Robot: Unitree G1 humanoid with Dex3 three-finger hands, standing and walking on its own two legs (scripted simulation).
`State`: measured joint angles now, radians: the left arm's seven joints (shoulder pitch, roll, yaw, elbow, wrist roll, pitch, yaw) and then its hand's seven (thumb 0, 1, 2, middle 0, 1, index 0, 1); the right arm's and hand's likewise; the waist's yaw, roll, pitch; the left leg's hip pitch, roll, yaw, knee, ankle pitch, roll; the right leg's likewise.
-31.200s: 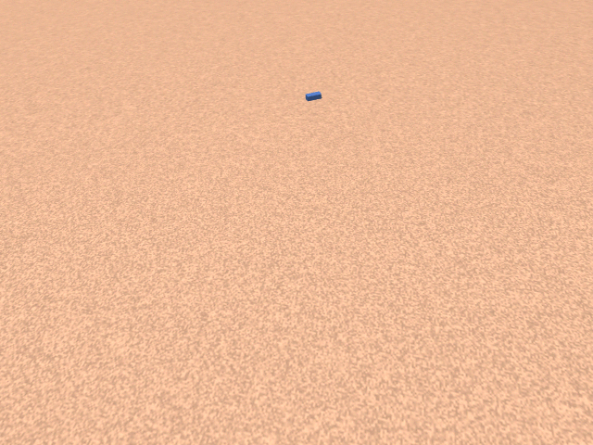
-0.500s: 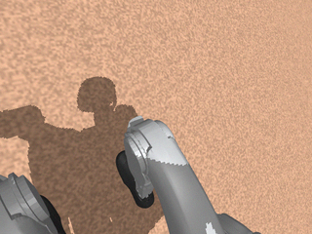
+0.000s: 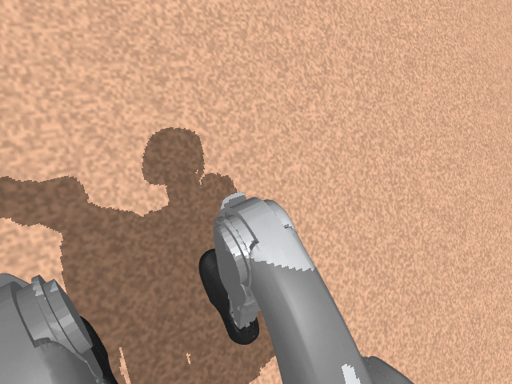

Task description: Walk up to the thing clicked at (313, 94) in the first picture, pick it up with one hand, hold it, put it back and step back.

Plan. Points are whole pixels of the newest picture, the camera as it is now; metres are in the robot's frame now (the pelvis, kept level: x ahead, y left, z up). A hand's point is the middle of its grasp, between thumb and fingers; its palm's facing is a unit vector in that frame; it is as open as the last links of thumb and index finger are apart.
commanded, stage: settle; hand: left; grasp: from above
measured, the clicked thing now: out of the picture +0.44 +0.37 -0.30
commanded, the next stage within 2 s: lift in 0.58 s
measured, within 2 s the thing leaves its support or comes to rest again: neither
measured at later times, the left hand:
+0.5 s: hand out of the picture +0.43 +0.36 -0.17, palm faces -0.29 -0.29 -0.91, open 6.7 cm
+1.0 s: hand out of the picture +0.41 +0.35 -0.09, palm faces -0.29 -0.31 -0.91, open 6.8 cm
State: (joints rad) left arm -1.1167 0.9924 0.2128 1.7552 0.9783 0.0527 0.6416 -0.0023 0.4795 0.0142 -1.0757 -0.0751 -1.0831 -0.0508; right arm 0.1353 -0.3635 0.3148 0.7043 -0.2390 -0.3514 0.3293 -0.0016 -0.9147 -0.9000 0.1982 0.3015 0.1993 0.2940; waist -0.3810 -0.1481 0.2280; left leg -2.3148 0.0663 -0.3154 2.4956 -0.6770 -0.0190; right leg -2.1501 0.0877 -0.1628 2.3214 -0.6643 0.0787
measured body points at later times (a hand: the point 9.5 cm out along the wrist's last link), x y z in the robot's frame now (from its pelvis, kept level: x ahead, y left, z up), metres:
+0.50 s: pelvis +0.01 -0.01 +0.01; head +0.24 +0.10 +0.38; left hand +0.44 +0.37 -0.12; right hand +0.09 -0.26 -0.08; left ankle +0.07 +0.14 -0.29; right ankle +0.12 -0.13 -0.29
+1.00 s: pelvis +0.01 -0.02 +0.03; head +0.22 +0.05 +0.43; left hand +0.43 +0.36 -0.04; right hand +0.09 -0.27 -0.09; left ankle +0.07 +0.14 -0.29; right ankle +0.12 -0.13 -0.29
